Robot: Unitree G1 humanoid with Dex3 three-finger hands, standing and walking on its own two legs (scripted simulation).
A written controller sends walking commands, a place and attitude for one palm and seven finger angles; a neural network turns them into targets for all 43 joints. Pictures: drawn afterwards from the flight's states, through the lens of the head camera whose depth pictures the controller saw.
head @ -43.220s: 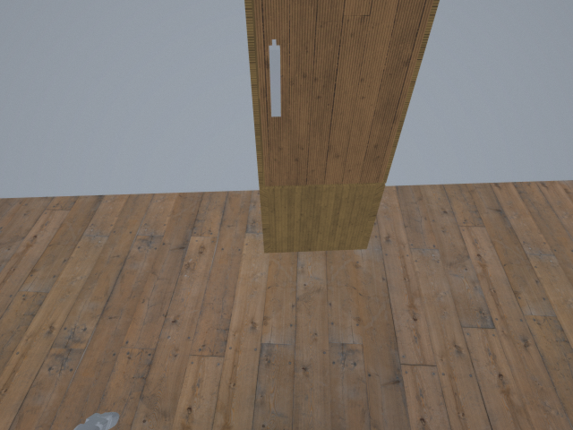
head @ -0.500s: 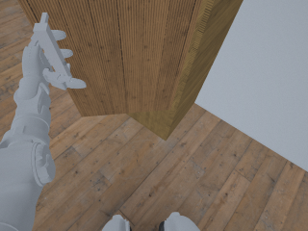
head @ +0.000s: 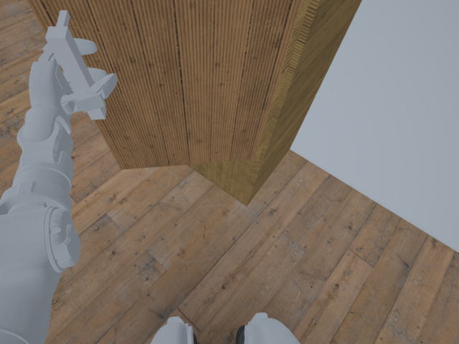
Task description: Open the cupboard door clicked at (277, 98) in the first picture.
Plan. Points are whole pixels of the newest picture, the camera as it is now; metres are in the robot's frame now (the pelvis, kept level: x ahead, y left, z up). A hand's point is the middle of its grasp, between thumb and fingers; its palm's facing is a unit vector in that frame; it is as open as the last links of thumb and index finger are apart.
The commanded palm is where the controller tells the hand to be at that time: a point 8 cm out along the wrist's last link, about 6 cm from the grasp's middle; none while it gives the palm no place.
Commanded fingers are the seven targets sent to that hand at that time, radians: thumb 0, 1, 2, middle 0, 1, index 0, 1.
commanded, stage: close the thumb around the handle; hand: left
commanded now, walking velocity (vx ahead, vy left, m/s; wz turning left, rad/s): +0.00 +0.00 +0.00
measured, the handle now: (83, 70) +0.56 +0.22 +0.10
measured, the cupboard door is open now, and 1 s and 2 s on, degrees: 43 66 85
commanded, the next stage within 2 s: pull the door open along its arc in 0.22 s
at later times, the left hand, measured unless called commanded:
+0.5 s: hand (93, 87) +0.52 +0.19 +0.11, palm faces +0.04 -1.00 -0.01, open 5.8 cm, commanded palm +0.47 +0.24 +0.10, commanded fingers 0.00 0.90 0.90 -0.40 -1.35 -0.40 -1.35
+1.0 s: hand (123, 157) +0.38 +0.13 +0.11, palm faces +0.35 -0.94 +0.05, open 6.0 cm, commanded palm +0.32 +0.19 +0.10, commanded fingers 0.00 0.90 0.90 -0.40 -1.35 -0.40 -1.35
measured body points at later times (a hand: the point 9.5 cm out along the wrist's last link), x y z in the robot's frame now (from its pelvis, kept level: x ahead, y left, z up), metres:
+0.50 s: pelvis +0.01 +0.00 +0.00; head +0.12 +0.01 +0.44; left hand +0.51 +0.24 +0.11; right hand +0.00 -0.27 -0.11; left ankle +0.01 +0.09 -0.69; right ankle +0.00 -0.11 -0.69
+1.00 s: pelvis +0.02 -0.01 +0.02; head +0.05 -0.02 +0.47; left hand +0.36 +0.18 +0.11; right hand +0.17 -0.24 -0.08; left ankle +0.01 +0.09 -0.69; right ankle +0.00 -0.11 -0.69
